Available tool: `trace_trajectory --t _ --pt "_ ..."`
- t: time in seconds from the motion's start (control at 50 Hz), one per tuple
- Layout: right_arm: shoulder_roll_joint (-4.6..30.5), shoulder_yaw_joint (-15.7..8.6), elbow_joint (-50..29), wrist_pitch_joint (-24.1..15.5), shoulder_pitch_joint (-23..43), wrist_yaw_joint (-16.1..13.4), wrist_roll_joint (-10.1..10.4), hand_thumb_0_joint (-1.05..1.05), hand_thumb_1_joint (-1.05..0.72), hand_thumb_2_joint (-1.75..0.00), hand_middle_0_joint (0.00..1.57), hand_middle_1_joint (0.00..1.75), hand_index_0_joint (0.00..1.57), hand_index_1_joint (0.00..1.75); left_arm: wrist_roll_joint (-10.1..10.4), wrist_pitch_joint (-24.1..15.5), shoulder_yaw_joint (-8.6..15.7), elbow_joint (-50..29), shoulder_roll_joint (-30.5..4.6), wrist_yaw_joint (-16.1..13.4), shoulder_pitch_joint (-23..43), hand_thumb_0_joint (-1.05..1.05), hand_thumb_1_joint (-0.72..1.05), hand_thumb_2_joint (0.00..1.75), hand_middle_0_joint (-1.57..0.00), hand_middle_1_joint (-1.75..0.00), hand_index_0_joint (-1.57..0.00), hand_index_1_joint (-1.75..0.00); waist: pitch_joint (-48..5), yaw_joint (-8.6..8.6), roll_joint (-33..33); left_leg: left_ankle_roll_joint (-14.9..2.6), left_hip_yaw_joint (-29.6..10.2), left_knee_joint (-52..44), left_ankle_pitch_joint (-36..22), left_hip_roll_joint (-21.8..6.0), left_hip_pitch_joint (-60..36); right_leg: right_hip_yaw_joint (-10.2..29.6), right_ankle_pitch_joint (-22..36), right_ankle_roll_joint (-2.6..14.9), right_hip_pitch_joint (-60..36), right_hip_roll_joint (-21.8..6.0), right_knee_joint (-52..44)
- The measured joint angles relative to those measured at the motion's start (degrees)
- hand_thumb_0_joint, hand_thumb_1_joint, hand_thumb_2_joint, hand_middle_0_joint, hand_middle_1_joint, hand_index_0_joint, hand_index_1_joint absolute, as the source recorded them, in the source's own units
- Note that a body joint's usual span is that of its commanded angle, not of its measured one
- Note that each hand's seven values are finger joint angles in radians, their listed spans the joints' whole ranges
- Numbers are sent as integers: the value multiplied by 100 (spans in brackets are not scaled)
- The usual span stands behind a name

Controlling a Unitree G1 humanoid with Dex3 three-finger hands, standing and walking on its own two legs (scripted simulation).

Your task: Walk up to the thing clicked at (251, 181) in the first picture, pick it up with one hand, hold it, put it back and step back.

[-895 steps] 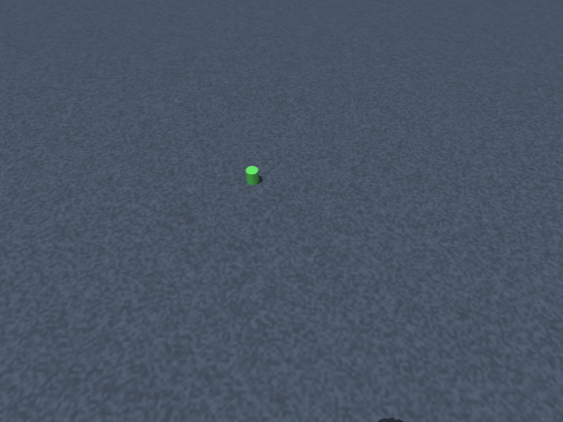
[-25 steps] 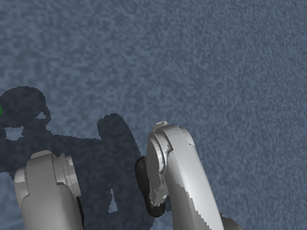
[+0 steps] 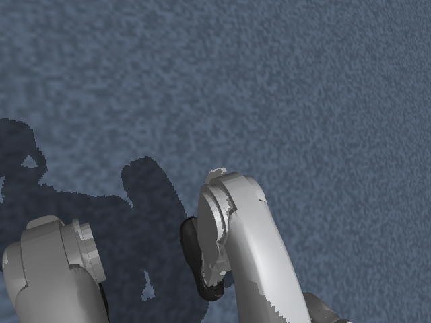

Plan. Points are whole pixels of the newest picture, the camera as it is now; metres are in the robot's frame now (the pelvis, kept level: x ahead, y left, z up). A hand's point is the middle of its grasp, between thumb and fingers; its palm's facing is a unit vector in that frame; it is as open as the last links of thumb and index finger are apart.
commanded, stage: close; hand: left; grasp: from above
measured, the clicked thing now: out of the picture +0.44 +0.32 -0.26
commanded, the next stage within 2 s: settle in 1.68 s
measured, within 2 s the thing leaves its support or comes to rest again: neither
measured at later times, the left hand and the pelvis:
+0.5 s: hand out of the picture +0.42 +0.32 -0.24, palm faces -0.45 -0.16 -0.88, open 12.5 cm; pelvis +0.00 +0.00 +0.00, yaw -1 degrees
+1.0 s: hand out of the picture +0.42 +0.32 -0.24, palm faces -0.45 -0.16 -0.88, open 10.5 cm; pelvis -0.01 +0.00 +0.00, yaw -1 degrees
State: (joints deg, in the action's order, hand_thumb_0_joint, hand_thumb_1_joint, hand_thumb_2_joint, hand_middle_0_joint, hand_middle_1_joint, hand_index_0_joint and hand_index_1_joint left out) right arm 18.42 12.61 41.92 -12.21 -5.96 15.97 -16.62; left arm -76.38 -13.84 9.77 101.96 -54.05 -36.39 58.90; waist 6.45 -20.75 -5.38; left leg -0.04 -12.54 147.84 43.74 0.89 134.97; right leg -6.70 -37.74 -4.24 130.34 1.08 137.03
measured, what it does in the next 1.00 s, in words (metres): stands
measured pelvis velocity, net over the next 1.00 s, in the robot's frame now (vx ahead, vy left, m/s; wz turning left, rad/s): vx -0.01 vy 0.00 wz -0.02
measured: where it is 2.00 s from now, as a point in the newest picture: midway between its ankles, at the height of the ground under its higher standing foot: (155, 301)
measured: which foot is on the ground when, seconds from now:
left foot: down 0.00-1.00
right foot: down 0.00-1.00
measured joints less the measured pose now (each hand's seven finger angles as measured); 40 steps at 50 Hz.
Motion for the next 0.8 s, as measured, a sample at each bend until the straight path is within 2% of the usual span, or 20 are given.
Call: trace_trajectory --t 0.16,0.34,0.44,0.6,0.8 --pt "12 159 -52 -49 15 62 -21 0 -91 -90 20 30 20 30 -44 -174 -48 36 -97 -89 -30 0 -49 97 -10 -102 -9 -102 107 -30 -45 3 -68 22 33 -12 -82 -56 5 -18 -95 22 -31" --pt "135 227 -77 -158 82 78 -48 0 -90 -90 20 30 20 30 -124 -117 -91 214 -196 -299 90 0 -34 90 -18 -101 -19 -100 145 -76 -91 -14 -119 55 -20 -29 -51 -101 87 -7 -84 57 -55" --pt "195 216 -119 -181 84 80 -42 0 -90 -90 20 30 20 30 -123 -60 0 235 -225 -317 123 0 -30 83 -22 -99 -24 -96 147 -72 -92 -17 -122 35 -28 -37 -49 -106 103 -10 -83 64 -83" --pt "221 267 -174 -227 116 85 -25 0 -90 -90 20 30 20 30 17 -35 -111 316 -295 -168 170 0 -21 75 -29 -94 -32 -91 193 -88 -116 -13 -133 22 -42 -30 -92 -113 113 -35 -131 60 -98" --pt "147 354 -187 -218 111 70 -26 0 -91 -90 20 30 19 30 -13 -165 -256 263 -274 -188 122 0 -9 67 -39 -88 -42 -84 192 -42 -136 -1 -157 3 -48 -29 -126 -136 127 -27 -169 62 -129"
